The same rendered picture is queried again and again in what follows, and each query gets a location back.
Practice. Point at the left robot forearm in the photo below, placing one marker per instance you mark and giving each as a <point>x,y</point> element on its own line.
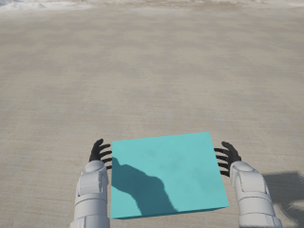
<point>91,197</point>

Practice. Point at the left robot hand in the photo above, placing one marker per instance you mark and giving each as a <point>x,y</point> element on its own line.
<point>96,155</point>

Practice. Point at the carton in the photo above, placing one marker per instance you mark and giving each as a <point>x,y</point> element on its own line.
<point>164,176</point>

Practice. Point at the right robot forearm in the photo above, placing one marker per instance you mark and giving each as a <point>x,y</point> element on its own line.
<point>254,201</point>

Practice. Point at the right robot hand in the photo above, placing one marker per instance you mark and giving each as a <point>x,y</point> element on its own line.
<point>232,157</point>

